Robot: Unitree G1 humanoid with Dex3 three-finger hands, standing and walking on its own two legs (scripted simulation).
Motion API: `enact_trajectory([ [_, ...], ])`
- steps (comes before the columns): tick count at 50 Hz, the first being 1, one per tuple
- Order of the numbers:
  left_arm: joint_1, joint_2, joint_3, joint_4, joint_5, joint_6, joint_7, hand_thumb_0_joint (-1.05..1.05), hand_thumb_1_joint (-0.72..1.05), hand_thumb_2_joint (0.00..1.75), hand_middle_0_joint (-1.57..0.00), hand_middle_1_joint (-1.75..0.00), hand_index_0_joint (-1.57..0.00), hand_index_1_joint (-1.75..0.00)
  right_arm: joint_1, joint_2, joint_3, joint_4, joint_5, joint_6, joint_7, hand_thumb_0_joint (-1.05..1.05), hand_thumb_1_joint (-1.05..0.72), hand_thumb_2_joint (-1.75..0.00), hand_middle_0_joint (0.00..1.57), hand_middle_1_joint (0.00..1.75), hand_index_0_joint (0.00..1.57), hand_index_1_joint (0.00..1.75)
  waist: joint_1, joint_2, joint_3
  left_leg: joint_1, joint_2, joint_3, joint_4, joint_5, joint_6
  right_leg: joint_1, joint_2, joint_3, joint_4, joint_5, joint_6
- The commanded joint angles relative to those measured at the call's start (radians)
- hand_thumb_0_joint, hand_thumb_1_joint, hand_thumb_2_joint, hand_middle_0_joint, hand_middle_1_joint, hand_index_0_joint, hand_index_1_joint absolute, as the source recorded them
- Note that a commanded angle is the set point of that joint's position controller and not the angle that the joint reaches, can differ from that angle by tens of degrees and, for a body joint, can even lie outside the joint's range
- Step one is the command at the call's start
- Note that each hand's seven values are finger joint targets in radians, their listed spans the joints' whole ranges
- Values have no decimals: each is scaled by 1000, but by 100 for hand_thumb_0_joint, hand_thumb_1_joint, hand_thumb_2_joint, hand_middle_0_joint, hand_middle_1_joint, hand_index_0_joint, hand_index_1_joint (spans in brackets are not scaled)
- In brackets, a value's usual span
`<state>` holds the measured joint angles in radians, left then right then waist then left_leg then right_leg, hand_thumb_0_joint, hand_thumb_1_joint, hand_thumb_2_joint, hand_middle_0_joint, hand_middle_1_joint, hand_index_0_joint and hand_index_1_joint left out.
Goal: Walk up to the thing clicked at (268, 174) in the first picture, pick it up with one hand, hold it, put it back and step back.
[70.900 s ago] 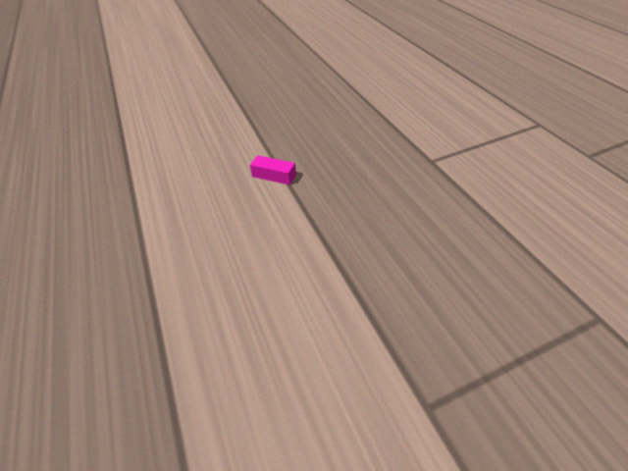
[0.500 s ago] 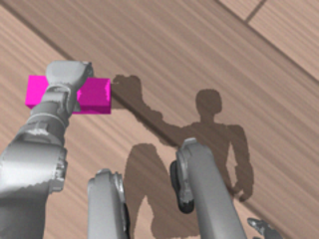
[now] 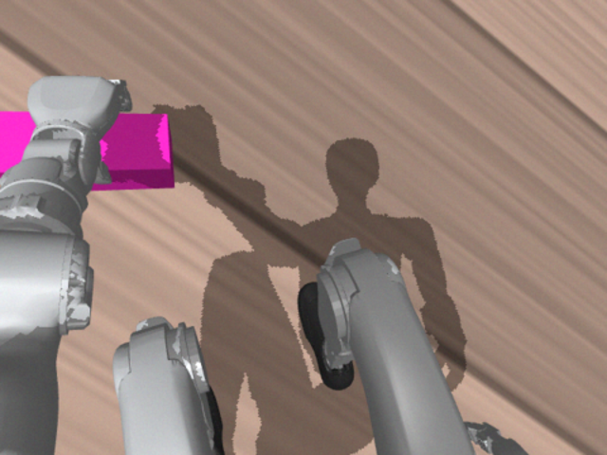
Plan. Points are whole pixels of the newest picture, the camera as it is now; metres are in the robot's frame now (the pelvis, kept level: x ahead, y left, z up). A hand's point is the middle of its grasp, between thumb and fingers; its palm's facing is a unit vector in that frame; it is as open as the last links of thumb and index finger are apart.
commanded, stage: crouch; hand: left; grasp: from above
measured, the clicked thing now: (92, 153) +0.57 +0.13 -0.22
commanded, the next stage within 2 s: lower in 0.48 s
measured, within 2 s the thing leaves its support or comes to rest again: rests again in 1.88 s
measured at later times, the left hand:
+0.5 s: hand (97, 140) +0.57 +0.11 -0.20, palm faces -0.41 +0.05 -0.91, open 11.0 cm
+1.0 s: hand (115, 155) +0.56 +0.10 -0.24, palm faces -0.42 +0.05 -0.91, open 11.2 cm
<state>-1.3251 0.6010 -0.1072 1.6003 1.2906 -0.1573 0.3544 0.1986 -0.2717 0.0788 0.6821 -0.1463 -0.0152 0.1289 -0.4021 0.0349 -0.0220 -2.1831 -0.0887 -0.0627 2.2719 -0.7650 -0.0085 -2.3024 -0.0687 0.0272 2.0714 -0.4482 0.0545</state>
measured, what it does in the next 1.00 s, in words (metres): stands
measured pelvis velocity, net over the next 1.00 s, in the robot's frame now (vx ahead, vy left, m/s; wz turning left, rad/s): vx -0.01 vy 0.01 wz -0.08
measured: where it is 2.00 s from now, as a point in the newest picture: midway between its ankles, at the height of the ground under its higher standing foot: (272, 403)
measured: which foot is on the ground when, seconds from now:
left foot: down 0.00-1.00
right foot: down 0.00-1.00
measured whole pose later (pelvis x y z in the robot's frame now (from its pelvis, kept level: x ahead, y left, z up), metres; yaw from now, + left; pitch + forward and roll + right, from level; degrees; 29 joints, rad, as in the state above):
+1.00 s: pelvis -0.01 +0.01 -0.04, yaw -5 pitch +36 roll -11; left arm -1.38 0.75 -0.15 1.68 1.34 -0.13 0.44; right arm 0.20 -0.33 0.25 0.59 -0.20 -0.07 0.16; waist -0.52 -0.04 0.10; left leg -2.30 -0.10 -0.12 2.42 -0.74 0.01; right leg -2.35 -0.07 -0.03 2.13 -0.41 0.07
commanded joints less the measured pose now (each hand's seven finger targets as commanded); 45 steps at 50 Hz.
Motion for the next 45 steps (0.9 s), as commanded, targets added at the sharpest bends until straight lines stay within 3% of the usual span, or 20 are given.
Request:
enact_trajectory([
  [1, -481, 155, 15, -174, 16, -10, 58, 0, 56, 73, -86, -77, -91, -72, 266, -254, -64, 2, 1, -4, -8, 0, -92, -90, 20, 30, 20, 30, -66, 308, -830, 332, 6, 57, -271, 263, 23, 601, 24, -119, -104, 64, -81],
  [4, -478, 137, 8, -123, 25, -5, 69, 0, 59, 77, -88, -79, -92, -74, 266, -256, -49, 3, -14, -9, -2, 0, -92, -90, 20, 30, 20, 30, -100, 279, -769, 296, 6, 51, -250, 241, 27, 572, 23, -130, -98, 55, -77],
  [6, -494, 154, 8, -130, 27, 0, 75, 0, 58, 78, -87, -79, -92, -74, 260, -263, -41, 3, -13, -12, -4, 0, -92, -90, 20, 30, 20, 30, -96, 306, -765, 289, 4, 53, -245, 228, 27, 553, 23, -131, -92, 46, -77],
  [14, -498, 145, -5, -98, 35, 33, 82, 0, 59, 81, -86, -82, -91, -77, 259, -283, -15, -6, -25, -21, 10, 0, -92, -90, 20, 30, 20, 30, -127, 356, -719, 294, 11, 33, -223, 253, 16, 505, 20, -149, -53, 80, -77],
  [18, -496, 150, -16, -121, 35, 48, 74, 0, 59, 85, -87, -86, -91, -81, 262, -294, -6, -8, -19, -12, 14, 0, -92, -90, 20, 30, 20, 30, -116, 390, -748, 320, 12, 27, -224, 293, 10, 512, 25, -157, -35, 113, -81],
  [20, -486, 143, -12, -102, 30, 54, 70, 0, 66, 88, -91, -88, -95, -83, 269, -298, 0, -20, -25, -13, 19, 0, -91, -90, 20, 30, 20, 30, -138, 362, -725, 309, 15, 19, -207, 302, 11, 504, 25, -164, -34, 122, -79],
  [22, -483, 158, -11, -115, 24, 56, 64, 0, 65, 92, -92, -88, -96, -84, 264, -307, 4, -25, -22, -10, 17, 0, -91, -90, 20, 30, 20, 30, -130, 359, -709, 280, 13, 19, -208, 287, 14, 502, 25, -164, -36, 110, -80],
  [25, -480, 149, -14, -114, 22, 53, 55, 0, 64, 91, -90, -89, -94, -85, 264, -314, 11, -36, -26, -8, 15, 0, -92, -90, 20, 30, 20, 30, -141, 353, -670, 275, 13, 14, -203, 271, 10, 486, 23, -166, -36, 93, -83],
  [28, -488, 179, -15, -155, 24, 45, 51, 0, 63, 93, -90, -90, -94, -87, 271, -320, 13, -42, -23, -2, 14, 0, -92, -90, 20, 30, 20, 30, -131, 384, -712, 296, 12, 13, -211, 283, 8, 520, 26, -168, -35, 103, -83],
  [30, -472, 153, -21, -121, 22, 41, 47, 0, 62, 99, -92, -90, -94, -87, 267, -320, 23, -52, -35, -7, 18, 0, -91, -90, 20, 30, 20, 30, -152, 353, -663, 270, 11, 19, -183, 285, 9, 510, 26, -172, -38, 107, -83],
  [34, -477, 158, -35, -129, 18, 27, 49, 0, 68, 104, -96, -94, -98, -91, 261, -323, 43, -60, -44, -14, 19, 0, -91, -90, 20, 30, 20, 30, -167, 346, -667, 272, 11, 20, -172, 291, 13, 531, 31, -179, -42, 113, -79],
  [43, -505, 213, -35, -112, 43, 12, 104, 0, 64, 108, -92, -100, -95, -97, 253, -355, 65, -65, -54, -32, 16, 0, -91, -90, 20, 30, 20, 30, -185, 415, -646, 329, 19, -5, -186, 268, 4, 499, 31, -197, -29, 102, -75],
  [45, -496, 196, -43, -88, 34, 16, 118, 0, 65, 111, -92, -102, -95, -99, 237, -358, 74, -74, -56, -43, 16, 0, -91, -90, 20, 30, 20, 30, -200, 403, -612, 307, 19, -10, -180, 249, 5, 481, 32, -201, -28, 89, -76],
])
